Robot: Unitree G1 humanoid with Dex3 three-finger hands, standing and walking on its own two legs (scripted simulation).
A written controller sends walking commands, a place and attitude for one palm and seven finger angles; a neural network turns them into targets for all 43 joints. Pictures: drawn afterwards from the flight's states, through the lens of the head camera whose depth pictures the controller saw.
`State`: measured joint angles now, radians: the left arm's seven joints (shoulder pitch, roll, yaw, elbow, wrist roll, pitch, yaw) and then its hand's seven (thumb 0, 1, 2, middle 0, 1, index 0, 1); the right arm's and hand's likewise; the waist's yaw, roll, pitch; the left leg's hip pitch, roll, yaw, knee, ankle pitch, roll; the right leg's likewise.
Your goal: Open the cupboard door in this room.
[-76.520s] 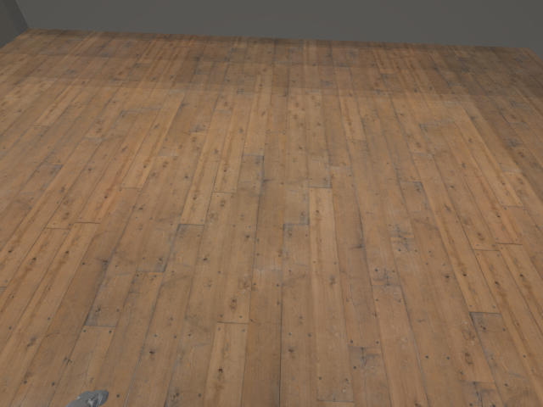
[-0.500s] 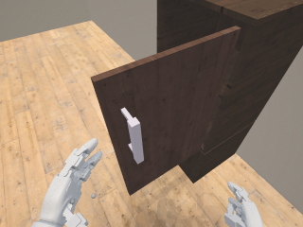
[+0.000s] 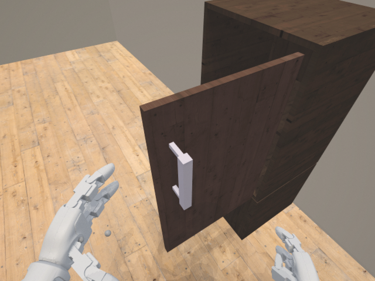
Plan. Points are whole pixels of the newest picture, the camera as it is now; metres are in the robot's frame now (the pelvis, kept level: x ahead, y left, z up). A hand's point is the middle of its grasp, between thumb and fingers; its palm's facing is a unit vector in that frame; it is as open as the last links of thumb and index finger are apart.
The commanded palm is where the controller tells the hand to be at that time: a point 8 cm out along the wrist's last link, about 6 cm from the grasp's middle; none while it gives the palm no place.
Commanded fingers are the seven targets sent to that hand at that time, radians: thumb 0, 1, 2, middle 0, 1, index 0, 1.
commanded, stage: draw the hand back to the body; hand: left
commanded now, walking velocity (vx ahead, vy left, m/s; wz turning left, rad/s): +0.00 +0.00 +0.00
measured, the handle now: (180, 177) +0.31 +0.04 +0.10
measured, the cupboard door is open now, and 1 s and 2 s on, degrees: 90 90 90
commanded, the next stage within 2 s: step back with the hand held close in 1.14 s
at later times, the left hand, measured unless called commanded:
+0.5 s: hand (58, 206) +0.19 +0.22 +0.16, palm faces +0.33 -0.87 -0.36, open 12.2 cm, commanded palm +0.15 +0.27 +0.18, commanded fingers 0.00 0.48 0.72 -0.19 -0.30 -0.19 -0.30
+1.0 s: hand (47, 191) +0.20 +0.23 +0.18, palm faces +0.43 -0.82 -0.38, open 7.6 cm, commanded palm +0.16 +0.28 +0.20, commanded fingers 0.00 0.90 0.90 -0.20 -0.30 -0.20 -0.30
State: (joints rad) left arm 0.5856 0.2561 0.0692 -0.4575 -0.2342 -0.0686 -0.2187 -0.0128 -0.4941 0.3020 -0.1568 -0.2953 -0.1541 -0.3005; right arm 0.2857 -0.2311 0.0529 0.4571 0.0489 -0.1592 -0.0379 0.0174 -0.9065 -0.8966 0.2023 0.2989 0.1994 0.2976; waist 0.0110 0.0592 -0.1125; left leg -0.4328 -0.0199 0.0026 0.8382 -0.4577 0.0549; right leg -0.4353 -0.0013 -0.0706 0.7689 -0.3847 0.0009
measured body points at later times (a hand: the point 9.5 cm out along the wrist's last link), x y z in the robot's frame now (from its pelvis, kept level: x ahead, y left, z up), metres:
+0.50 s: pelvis +0.01 +0.00 +0.03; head -0.01 -0.01 +0.48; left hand +0.17 +0.27 +0.18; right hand +0.20 -0.21 -0.05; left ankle -0.01 +0.08 -0.71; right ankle +0.01 -0.12 -0.71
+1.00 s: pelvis +0.01 -0.02 +0.04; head -0.01 -0.04 +0.49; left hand +0.18 +0.27 +0.21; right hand +0.20 -0.25 -0.05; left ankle -0.01 +0.08 -0.71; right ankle +0.01 -0.12 -0.71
